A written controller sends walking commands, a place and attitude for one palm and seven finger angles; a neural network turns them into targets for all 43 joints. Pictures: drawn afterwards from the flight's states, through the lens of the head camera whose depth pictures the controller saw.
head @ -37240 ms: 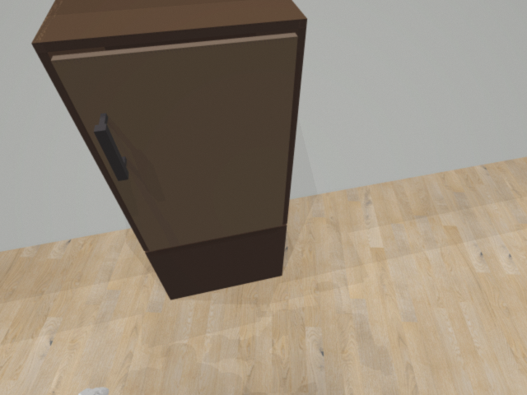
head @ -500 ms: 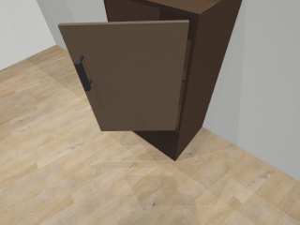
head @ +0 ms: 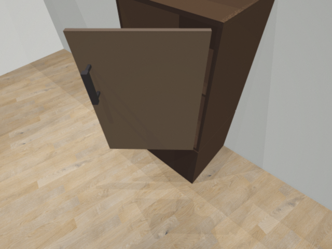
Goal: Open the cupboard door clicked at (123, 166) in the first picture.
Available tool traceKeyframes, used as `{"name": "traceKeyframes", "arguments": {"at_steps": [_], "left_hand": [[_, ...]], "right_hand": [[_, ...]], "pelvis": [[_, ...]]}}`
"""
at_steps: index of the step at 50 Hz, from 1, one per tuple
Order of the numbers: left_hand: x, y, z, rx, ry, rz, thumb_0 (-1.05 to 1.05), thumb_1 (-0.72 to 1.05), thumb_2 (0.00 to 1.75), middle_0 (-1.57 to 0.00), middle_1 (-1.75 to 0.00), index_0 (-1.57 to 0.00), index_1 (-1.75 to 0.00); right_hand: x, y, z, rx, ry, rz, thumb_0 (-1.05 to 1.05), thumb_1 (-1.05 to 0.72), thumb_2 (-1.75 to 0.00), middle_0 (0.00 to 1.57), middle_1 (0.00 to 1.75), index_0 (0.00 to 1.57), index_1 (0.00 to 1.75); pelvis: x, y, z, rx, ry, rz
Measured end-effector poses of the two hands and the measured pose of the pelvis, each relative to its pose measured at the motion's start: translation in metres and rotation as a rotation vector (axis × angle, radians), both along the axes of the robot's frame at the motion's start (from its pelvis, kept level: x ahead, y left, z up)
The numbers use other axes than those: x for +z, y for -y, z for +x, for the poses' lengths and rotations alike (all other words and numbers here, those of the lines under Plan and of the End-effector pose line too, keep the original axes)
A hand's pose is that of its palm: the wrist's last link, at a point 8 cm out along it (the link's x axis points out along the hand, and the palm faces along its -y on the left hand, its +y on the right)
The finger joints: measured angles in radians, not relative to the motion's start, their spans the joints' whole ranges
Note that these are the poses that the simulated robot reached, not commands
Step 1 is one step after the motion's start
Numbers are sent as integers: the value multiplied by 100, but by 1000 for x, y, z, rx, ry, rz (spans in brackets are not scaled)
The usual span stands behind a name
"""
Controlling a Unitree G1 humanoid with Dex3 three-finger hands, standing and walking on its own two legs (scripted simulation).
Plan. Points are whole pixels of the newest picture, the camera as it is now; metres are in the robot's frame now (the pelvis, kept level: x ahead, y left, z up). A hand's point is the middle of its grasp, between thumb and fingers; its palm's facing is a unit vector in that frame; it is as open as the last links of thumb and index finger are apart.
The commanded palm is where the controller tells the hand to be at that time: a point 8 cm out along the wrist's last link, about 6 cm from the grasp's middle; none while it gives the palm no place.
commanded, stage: shuffle to correct the standing spot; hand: left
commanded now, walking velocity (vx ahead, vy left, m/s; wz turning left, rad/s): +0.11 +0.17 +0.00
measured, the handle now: (92, 85) +0.59 +0.29 +0.05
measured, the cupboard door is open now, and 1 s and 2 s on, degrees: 39 39 39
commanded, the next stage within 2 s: come to a stop and stand still in 0.28 s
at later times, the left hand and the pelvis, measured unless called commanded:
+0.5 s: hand out of the picture +0.06 +0.23 -0.17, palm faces +0.04 -0.97 -0.25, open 7.4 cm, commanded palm none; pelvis +0.04 +0.03 -0.01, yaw +0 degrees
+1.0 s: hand out of the picture +0.10 +0.22 -0.17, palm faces +0.02 -0.97 -0.24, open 7.3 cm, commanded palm none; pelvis +0.04 +0.04 -0.01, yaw +1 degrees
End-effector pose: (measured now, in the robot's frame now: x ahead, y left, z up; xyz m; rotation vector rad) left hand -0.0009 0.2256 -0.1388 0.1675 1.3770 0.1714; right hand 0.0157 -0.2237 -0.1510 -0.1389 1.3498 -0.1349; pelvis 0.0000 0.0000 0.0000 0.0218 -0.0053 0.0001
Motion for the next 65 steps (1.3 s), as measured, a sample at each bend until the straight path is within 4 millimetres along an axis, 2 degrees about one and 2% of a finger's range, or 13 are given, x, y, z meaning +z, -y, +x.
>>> {"name": "traceKeyframes", "arguments": {"at_steps": [10, 16, 19, 23, 28, 33, 38, 44, 48, 51, 58, 65], "left_hand": [[-3, -8, 10, 33, 24, 1, 1, 90, 90, -20, -30, -20, -30], [-12, -28, 4, 74, -22, -5, 0, 90, 90, -20, -30, -20, -30], [-13, -39, 8, 56, -65, 3, 1, 90, 90, -20, -30, -20, -30], [-7, -48, 37, 29, -38, 26, 1, 91, 90, -20, -30, -20, -30], [-1, -42, 85, 6, 87, 44, 1, 91, 90, -19, -30, -20, -30], [3, -29, 113, -18, 140, 39, 1, 91, 90, -20, -30, -20, -30], [-4, -22, 122, 0, 159, 10, 0, 91, 90, -20, -30, -20, -30], [-3, -27, 119, -4, 153, -1, 0, 92, 90, -20, -30, -20, -30], [-1, -35, 103, -26, 157, 19, 0, 91, 90, -20, -30, -20, -30], [0, -47, 89, -33, 137, 28, 0, 91, 90, -20, -30, -20, -30], [10, -68, 63, -29, 95, 48, 1, 91, 90, -20, -30, -20, -30], [12, -73, 44, -22, 27, 46, 1, 91, 90, -20, -30, -20, -30]], "right_hand": [[-2, 0, 15, 29, -9, -10, 0, -91, -90, 20, 30, 20, 30], [0, -15, 27, 37, -17, -32, 0, -91, -90, 20, 30, 20, 30], [0, -25, 29, 17, 7, -31, 0, -91, -90, 20, 30, 20, 30], [-2, -39, 17, 4, -36, 0, 0, -91, -90, 20, 30, 20, 30], [-13, -45, 8, 7, -119, 54, 0, -91, -90, 20, 30, 20, 30], [-16, -39, 23, -24, -122, 53, 0, -91, -90, 20, 30, 20, 30], [-9, -34, 46, -18, -63, 18, 0, -91, -90, 20, 30, 20, 30], [0, -28, 59, -9, -3, -16, 1, -92, -90, 20, 30, 20, 30], [0, -27, 69, -18, 70, -17, 1, -92, -90, 20, 30, 20, 30], [0, -35, 72, -14, 131, -10, 1, -92, -90, 20, 30, 20, 30], [1, -51, 56, 17, 119, 11, 0, -94, -90, 20, 30, 20, 30], [0, -59, 28, 26, 19, 29, 0, -92, -90, 20, 30, 20, 30]], "pelvis": [[-4, -6, 12, 15, 1, -10], [-9, -25, 27, 10, 2, 7], [-10, -33, 32, -10, -3, 14], [-8, -34, 38, -4, -10, 17], [-11, -27, 50, 15, -7, 34], [-9, -22, 59, 41, -10, 7], [-9, -22, 56, 37, -6, 5], [-5, -26, 52, 16, -3, 6], [-7, -34, 44, 13, -6, -18], [-8, -42, 40, 9, 11, -15], [-2, -55, 34, 0, 10, -7], [1, -58, 35, 0, -3, -3]]}}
